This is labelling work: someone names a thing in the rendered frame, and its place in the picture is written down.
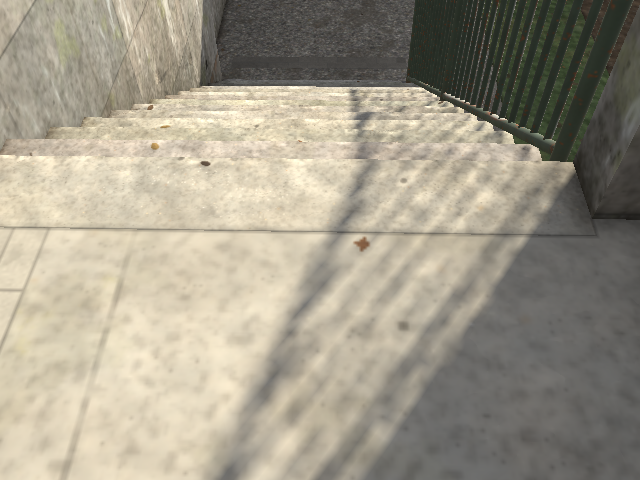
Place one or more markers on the stairs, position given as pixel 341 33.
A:
pixel 293 119

